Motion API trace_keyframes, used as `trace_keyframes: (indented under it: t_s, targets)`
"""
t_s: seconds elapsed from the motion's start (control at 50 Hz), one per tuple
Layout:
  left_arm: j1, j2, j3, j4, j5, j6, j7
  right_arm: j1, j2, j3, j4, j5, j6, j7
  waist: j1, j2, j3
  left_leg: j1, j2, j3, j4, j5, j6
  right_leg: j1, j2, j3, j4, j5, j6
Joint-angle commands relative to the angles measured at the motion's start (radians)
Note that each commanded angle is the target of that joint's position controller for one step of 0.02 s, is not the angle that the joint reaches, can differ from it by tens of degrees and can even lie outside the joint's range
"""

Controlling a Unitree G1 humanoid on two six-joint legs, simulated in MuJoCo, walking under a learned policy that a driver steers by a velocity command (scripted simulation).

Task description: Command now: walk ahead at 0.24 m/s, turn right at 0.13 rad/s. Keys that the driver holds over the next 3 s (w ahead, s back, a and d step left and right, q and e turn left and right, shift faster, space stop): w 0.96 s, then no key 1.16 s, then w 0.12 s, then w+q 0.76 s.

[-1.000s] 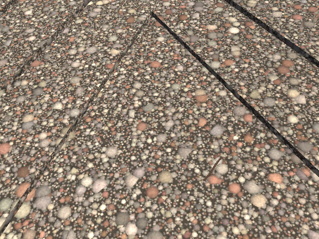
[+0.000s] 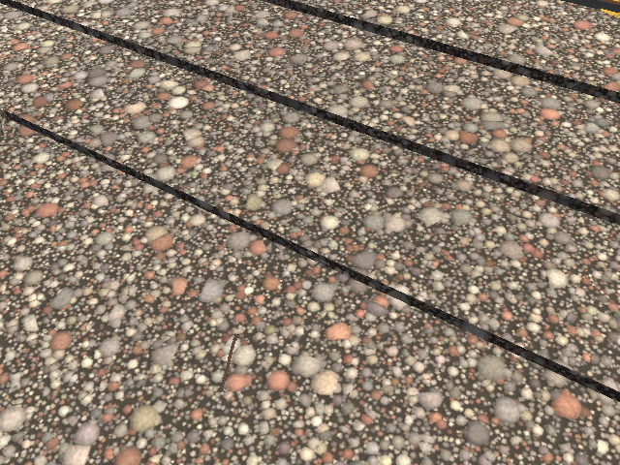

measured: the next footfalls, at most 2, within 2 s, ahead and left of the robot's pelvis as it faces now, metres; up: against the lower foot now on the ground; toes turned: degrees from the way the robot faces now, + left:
left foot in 0.12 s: +0.05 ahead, +0.13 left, +0.00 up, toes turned +0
right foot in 0.56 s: +0.39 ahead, -0.12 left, +0.00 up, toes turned -1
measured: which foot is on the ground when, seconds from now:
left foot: up 0.00-0.10, down 0.12-0.58, up 0.60-1.00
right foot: down 0.00-0.12, up 0.14-0.54, down 0.56-1.00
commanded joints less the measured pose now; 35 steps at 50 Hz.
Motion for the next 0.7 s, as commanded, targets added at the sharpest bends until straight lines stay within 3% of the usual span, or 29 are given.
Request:
trace_keyframes:
  t_s: [0.02, 0.08, 0.1, 0.12, 0.14, 0.16, 0.18, 0.2, 0.26, 0.32, 0.36, 0.44, 0.48, 0.5, 0.52, 0.54, 0.56, 0.58, 0.6, 0.62, 0.64, 0.66, 0.7]
  targets:
    - [0.04, 0.208, 0.061, -0.024, -0.011, -0.018, 0.001, -0.091, -0.095, -0.017, -0.09, 0.007, -0.052, 0.012, 0.05, -0.14, 0.027, -0.088, -0.001, 0.011, -0.097, -0.03, 0.043, 0.066, -0.295, 0.364, -0.226, -0.333, -0.174]
    - [0.001, 0.19, 0.053, -0.018, -0.022, -0.019, -0.004, 0.014, -0.07, -0.012, -0.042, 0.004, -0.083, 0.022, -0.022, -0.102, 0.009, 0.146, -0.037, 0.055, -0.3, 0.123, 0.093, -0.052, -0.24, 0.303, -0.172, -0.313, -0.141]
    - [-0.009, 0.16, 0.043, -0.019, -0.016, -0.023, -0.006, 0.075, -0.077, -0.015, -0.019, 0.001, -0.088, 0.02, -0.05, -0.087, -0.016, 0.27, -0.021, 0.027, -0.316, 0.145, 0.105, -0.123, -0.206, 0.275, -0.121, -0.29, -0.113]
    - [-0.048, 0.099, 0.024, -0.033, -0.006, -0.032, -0.011, 0.179, -0.109, -0.021, 0.001, -0.002, -0.093, 0.013, -0.092, -0.015, -0.041, 0.407, 0.088, -0.109, -0.359, 0.087, 0.141, -0.246, -0.145, 0.196, 0.045, -0.267, -0.059]
    - [-0.054, 0.052, 0.015, -0.07, -0.005, -0.05, -0.014, 0.236, -0.213, -0.044, 0.011, -0.009, -0.094, 0.012, -0.082, 0.204, -0.045, 0.491, 0.255, -0.407, -0.465, -0.114, 0.244, -0.439, -0.005, -0.015, 0.308, -0.259, 0.018]
    - [-0.101, 0.144, 0.039, -0.088, -0.017, -0.064, -0.009, 0.254, -0.211, -0.049, 0.009, -0.015, -0.097, 0.017, -0.116, 0.195, 0.031, 0.455, 0.372, -0.606, -0.554, -0.228, 0.344, -0.584, -0.03, -0.016, 0.491, -0.378, 0.045]
    - [-0.079, 0.172, 0.053, -0.078, -0.031, -0.074, -0.013, 0.217, -0.163, -0.033, -0.002, -0.014, -0.102, 0.012, -0.089, 0.129, 0.078, 0.439, 0.352, -0.577, -0.56, -0.277, 0.339, -0.639, -0.081, 0.029, 0.587, -0.307, 0.043]
    - [-0.052, 0.163, 0.053, -0.059, -0.031, -0.078, -0.019, 0.186, -0.141, -0.024, -0.014, -0.012, -0.106, 0.011, -0.069, 0.123, 0.083, 0.449, 0.304, -0.506, -0.566, -0.249, 0.308, -0.661, -0.101, 0.02, 0.617, -0.225, 0.043]
    - [-0.079, 0.133, 0.051, -0.055, -0.012, -0.089, -0.032, 0.169, -0.121, -0.012, -0.022, -0.015, -0.1, 0.008, -0.065, 0.094, 0.085, 0.42, 0.224, -0.314, -0.596, 0.054, 0.258, -0.641, -0.144, -0.014, 0.568, -0.029, 0.063]
    - [-0.124, 0.082, 0.034, -0.066, -0.01, -0.092, -0.041, 0.186, -0.125, -0.01, -0.018, -0.012, -0.09, 0.003, -0.077, 0.086, 0.07, 0.369, 0.164, -0.165, -0.602, 0.307, 0.245, -0.556, -0.136, -0.068, 0.421, 0.1, 0.098]
    - [-0.177, 0.055, 0.021, -0.079, -0.013, -0.096, -0.048, 0.207, -0.139, -0.012, -0.01, -0.009, -0.085, -0.001, -0.096, 0.088, 0.078, 0.314, 0.139, -0.098, -0.603, 0.367, 0.234, -0.468, -0.119, -0.092, 0.285, 0.185, 0.106]
    - [-0.252, 0.07, 0.02, -0.102, -0.024, -0.102, -0.066, 0.263, -0.168, -0.019, 0.017, 0.004, -0.079, 0.0, -0.108, 0.097, 0.107, 0.313, 0.184, -0.094, -0.603, 0.388, 0.232, -0.376, -0.096, -0.096, 0.134, 0.242, 0.083]
    - [-0.248, 0.094, 0.027, -0.106, -0.026, -0.105, -0.072, 0.261, -0.177, -0.024, 0.027, 0.011, -0.074, -0.001, -0.081, 0.102, 0.104, 0.371, 0.217, -0.096, -0.571, 0.478, 0.216, -0.354, -0.092, -0.085, 0.093, 0.209, 0.05]
    - [-0.221, 0.113, 0.035, -0.102, -0.024, -0.105, -0.071, 0.255, -0.187, -0.027, 0.028, 0.01, -0.07, -0.003, -0.055, 0.11, 0.079, 0.399, 0.223, -0.088, -0.526, 0.614, 0.205, -0.307, -0.078, -0.091, 0.083, 0.181, 0.031]
    - [-0.157, 0.139, 0.048, -0.087, -0.02, -0.103, -0.066, 0.246, -0.199, -0.031, 0.029, 0.01, -0.065, -0.005, -0.012, 0.12, 0.025, 0.414, 0.215, -0.066, -0.437, 0.805, 0.192, -0.207, -0.052, -0.111, 0.077, 0.157, 0.007]
    - [-0.015, 0.175, 0.07, -0.046, -0.019, -0.098, -0.056, 0.236, -0.193, -0.028, 0.026, 0.007, -0.058, -0.009, 0.067, 0.109, -0.069, 0.382, 0.179, -0.026, -0.266, 0.947, 0.168, -0.013, -0.025, -0.134, 0.056, 0.167, -0.026]
    - [0.154, 0.216, 0.088, -0.006, -0.019, -0.091, -0.042, 0.238, -0.167, -0.015, 0.012, -0.007, -0.058, -0.013, 0.143, 0.086, -0.19, 0.219, 0.143, -0.009, -0.034, 0.832, 0.136, 0.273, -0.101, -0.059, 0.098, 0.169, -0.066]
    - [0.27, 0.334, 0.112, 0.015, 0.008, -0.086, -0.035, 0.354, -0.034, 0.026, -0.029, -0.014, -0.072, -0.005, 0.1, -0.187, -0.382, -0.178, -0.016, 0.017, 0.405, 0.291, 0.063, 0.679, -0.4, 0.425, 0.069, -0.041, -0.23]
    - [0.281, 0.255, 0.091, 0.022, -0.002, -0.088, -0.038, 0.326, -0.063, 0.024, -0.012, 0.001, -0.096, -0.001, 0.118, -0.255, -0.463, -0.284, -0.081, -0.133, 0.548, -0.171, 0.067, 0.669, -0.462, 0.714, -0.124, -0.189, -0.257]
    - [0.198, 0.203, 0.071, 0.023, -0.008, -0.088, -0.035, 0.209, -0.146, -0.002, -0.043, 0.035, -0.107, 0.008, 0.108, -0.199, -0.256, -0.39, -0.016, -0.125, 0.602, -0.127, 0.078, 0.529, -0.424, 0.568, -0.155, -0.227, -0.204]
    - [0.131, 0.179, 0.063, 0.019, -0.01, -0.087, -0.032, 0.141, -0.146, 0.001, -0.063, 0.035, -0.114, 0.009, 0.079, -0.127, -0.143, -0.388, 0.035, -0.086, 0.565, -0.038, 0.089, 0.375, -0.386, 0.432, -0.171, -0.15, -0.178]
    - [0.078, 0.154, 0.055, 0.02, -0.005, -0.087, -0.034, 0.111, -0.132, 0.002, -0.065, 0.015, -0.115, 0.007, 0.046, -0.071, -0.069, -0.358, 0.07, -0.068, 0.505, 0.031, 0.085, 0.238, -0.342, 0.335, -0.197, -0.044, -0.166]
    - [0.021, 0.125, 0.049, 0.017, 0.009, -0.099, -0.037, 0.159, -0.107, 0.0, -0.044, 0.004, -0.095, 0.01, -0.018, -0.109, -0.041, -0.247, 0.112, -0.075, 0.446, 0.112, 0.072, 0.084, -0.288, 0.232, -0.259, 0.064, -0.165]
